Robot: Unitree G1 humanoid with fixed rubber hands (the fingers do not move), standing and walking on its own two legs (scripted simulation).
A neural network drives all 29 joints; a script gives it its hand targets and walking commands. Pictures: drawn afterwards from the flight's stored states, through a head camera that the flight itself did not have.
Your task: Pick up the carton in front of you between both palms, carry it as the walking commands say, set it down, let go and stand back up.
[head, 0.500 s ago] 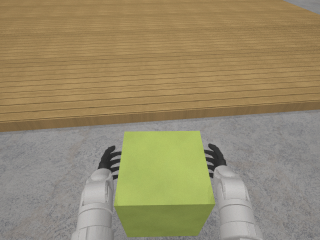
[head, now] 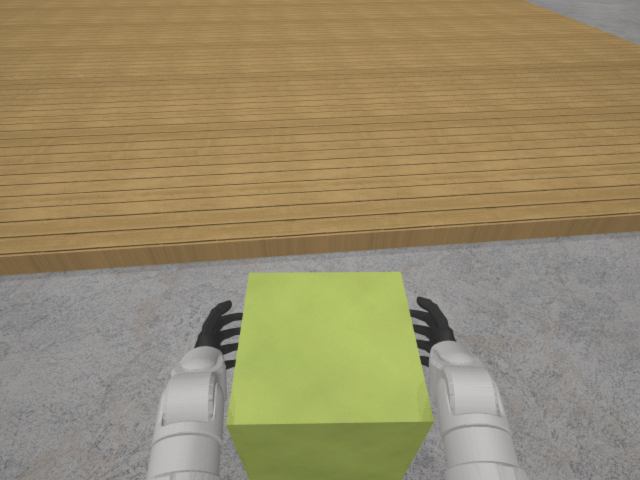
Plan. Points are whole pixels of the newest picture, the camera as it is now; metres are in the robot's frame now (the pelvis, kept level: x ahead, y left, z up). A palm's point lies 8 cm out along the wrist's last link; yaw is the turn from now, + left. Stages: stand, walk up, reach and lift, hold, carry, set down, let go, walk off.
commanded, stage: reach and lift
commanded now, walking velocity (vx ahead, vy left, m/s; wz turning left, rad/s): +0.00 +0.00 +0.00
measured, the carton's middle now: (325, 383) +0.29 +0.00 -0.04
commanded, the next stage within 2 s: hold in 0.12 s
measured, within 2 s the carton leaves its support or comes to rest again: neither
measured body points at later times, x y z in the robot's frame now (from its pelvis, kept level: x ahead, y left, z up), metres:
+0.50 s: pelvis -0.01 +0.00 +0.00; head -0.06 +0.00 +0.45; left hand +0.29 +0.15 +0.04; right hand +0.29 -0.15 +0.04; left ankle +0.00 +0.13 -0.75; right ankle +0.01 -0.13 -0.75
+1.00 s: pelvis +0.04 +0.01 -0.02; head -0.01 +0.02 +0.43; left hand +0.33 +0.17 +0.06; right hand +0.34 -0.13 +0.06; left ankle +0.00 +0.14 -0.75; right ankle +0.01 -0.13 -0.74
